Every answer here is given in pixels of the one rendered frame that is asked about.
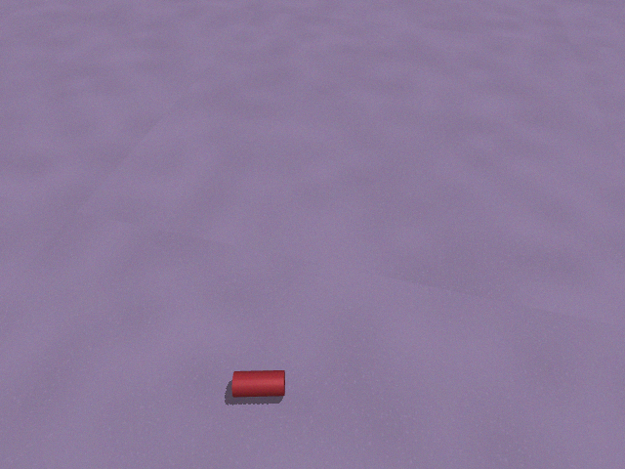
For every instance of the can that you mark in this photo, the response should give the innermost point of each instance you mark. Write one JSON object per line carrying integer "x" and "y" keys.
{"x": 260, "y": 383}

